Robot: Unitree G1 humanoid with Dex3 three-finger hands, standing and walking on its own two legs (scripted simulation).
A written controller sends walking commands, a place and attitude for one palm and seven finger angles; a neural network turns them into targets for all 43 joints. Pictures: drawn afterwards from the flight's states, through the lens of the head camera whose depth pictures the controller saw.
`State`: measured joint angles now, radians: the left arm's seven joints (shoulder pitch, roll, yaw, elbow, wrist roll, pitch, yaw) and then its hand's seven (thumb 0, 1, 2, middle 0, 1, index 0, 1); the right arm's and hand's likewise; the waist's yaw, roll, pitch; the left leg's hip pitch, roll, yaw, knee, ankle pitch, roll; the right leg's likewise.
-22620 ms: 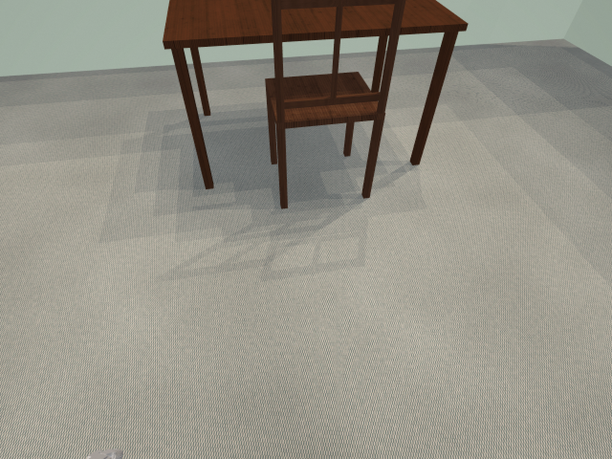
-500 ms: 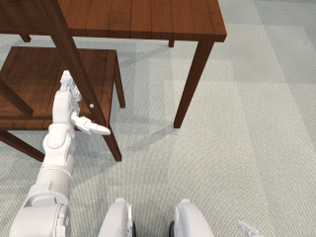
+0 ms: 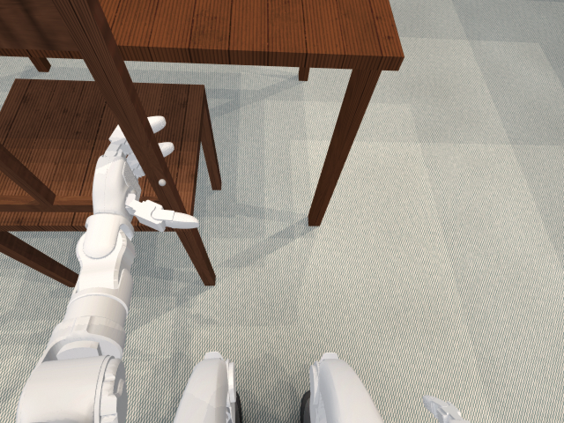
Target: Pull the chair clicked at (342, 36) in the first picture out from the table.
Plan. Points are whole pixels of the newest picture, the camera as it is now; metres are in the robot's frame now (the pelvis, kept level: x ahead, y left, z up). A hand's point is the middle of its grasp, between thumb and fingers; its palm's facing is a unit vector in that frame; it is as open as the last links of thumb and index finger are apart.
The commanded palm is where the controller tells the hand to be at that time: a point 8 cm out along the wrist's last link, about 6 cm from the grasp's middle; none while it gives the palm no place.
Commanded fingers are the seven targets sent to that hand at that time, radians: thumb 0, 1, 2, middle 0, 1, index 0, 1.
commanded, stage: hook a spindle and tug to test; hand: left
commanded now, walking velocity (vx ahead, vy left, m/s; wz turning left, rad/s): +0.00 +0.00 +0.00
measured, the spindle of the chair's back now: out of the picture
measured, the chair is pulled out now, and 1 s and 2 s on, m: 0.00 0.02 0.12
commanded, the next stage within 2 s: step backward, pulling the chair out in 1.06 s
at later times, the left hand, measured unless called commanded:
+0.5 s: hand (162, 178) +0.45 +0.16 +0.03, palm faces +0.02 -1.00 -0.01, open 5.9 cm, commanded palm +0.41 +0.20 +0.03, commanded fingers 0.00 0.90 0.90 -0.50 -1.45 -0.50 -1.45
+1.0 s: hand (161, 203) +0.41 +0.16 +0.03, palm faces -0.01 -1.00 -0.02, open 6.0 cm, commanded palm +0.38 +0.20 +0.03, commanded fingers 0.00 0.90 0.90 -0.50 -1.45 -0.50 -1.45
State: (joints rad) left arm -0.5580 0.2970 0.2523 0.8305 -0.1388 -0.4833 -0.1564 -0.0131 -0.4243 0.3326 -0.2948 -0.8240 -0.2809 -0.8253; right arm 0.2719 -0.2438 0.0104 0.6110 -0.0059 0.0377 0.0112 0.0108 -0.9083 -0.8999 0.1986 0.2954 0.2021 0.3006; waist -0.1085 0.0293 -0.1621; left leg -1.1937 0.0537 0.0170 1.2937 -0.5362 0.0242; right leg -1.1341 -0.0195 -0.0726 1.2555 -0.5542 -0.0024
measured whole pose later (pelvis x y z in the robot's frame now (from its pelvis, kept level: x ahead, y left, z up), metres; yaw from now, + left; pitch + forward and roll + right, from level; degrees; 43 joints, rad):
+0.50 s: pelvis +0.01 +0.00 +0.00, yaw +0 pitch +26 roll -3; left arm -0.53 0.27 0.23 0.79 -0.15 -0.47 -0.12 0.01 0.64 0.78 -0.40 -1.39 -0.40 -1.42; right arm 0.27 -0.24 0.00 0.62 -0.01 0.05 0.02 0.01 -0.91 -0.90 0.20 0.30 0.20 0.30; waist -0.10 0.03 -0.17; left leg -1.18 0.05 0.02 1.28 -0.55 0.03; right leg -1.12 -0.02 -0.07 1.24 -0.56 0.00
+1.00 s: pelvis +0.02 +0.00 +0.01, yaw +0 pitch +24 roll -2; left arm -0.30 0.23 0.16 0.57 -0.16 -0.46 -0.13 0.01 0.65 0.80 -0.37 -1.43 -0.35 -1.45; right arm 0.25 -0.24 -0.01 0.58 0.00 0.04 0.03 0.01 -0.91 -0.90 0.20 0.30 0.20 0.30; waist -0.07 0.03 -0.17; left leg -1.11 0.05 0.02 1.25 -0.56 0.03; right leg -1.05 -0.02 -0.06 1.21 -0.58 0.01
